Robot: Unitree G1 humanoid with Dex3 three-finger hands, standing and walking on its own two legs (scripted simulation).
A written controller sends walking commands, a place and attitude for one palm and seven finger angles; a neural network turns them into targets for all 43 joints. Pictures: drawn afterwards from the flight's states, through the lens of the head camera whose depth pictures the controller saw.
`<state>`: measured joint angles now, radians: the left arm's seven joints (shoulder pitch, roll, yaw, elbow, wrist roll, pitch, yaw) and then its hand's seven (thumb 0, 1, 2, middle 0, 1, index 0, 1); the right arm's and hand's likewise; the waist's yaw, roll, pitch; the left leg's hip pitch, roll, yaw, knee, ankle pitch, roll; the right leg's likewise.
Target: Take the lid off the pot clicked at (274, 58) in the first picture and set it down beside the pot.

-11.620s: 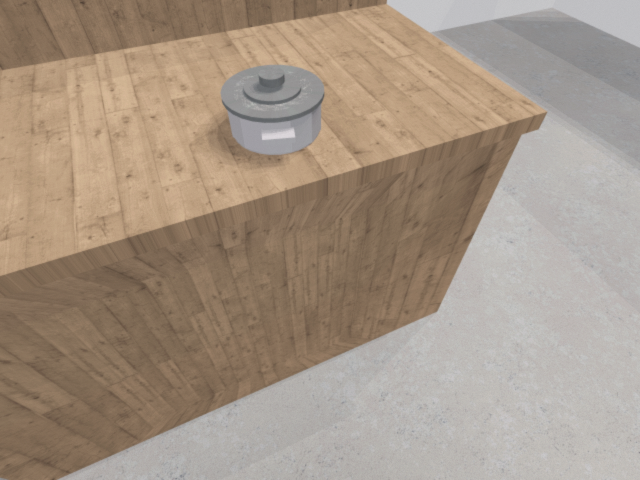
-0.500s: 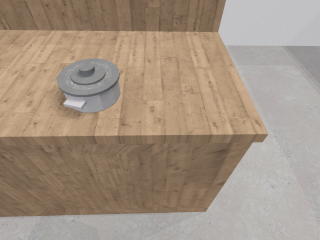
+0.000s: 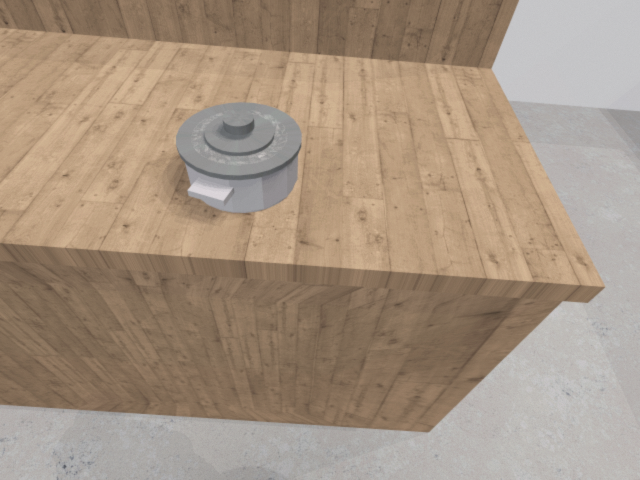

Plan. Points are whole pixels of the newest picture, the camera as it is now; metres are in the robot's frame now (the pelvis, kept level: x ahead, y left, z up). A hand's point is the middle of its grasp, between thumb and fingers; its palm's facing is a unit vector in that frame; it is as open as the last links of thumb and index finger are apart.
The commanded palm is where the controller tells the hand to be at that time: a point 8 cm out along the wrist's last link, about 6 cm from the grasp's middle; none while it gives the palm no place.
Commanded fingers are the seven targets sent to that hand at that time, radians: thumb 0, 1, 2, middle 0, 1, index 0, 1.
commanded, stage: shuffle to correct the standing spot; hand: left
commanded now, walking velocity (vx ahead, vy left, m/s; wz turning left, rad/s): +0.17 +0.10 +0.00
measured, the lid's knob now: (238, 122) +0.52 +0.17 +0.17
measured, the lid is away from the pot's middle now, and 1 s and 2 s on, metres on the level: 0.00 0.00 0.00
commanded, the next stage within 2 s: come to a stop and stand still in 0.08 s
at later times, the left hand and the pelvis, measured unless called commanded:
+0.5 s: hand out of the picture +0.10 +0.21 -0.16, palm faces +0.04 -0.98 -0.21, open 7.3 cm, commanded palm none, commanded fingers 0.00 0.90 0.90 -0.20 -0.30 -0.20 -0.30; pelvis +0.06 +0.03 +0.01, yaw +0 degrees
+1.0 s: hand out of the picture +0.11 +0.23 -0.15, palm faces -0.01 -0.96 -0.27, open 7.4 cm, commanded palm none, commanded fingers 0.00 0.90 0.90 -0.20 -0.30 -0.20 -0.30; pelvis +0.04 +0.04 +0.01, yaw -1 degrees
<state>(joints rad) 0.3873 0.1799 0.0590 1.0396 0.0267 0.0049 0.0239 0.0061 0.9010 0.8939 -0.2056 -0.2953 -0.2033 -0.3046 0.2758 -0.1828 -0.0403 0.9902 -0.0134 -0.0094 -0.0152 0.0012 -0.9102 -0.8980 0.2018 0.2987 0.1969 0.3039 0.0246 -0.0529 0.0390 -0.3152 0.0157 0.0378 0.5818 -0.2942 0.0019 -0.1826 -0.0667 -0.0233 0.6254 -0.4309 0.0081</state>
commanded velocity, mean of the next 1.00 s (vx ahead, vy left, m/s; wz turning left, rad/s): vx -0.02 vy -0.01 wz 0.00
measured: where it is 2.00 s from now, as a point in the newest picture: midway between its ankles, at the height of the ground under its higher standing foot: outside the picture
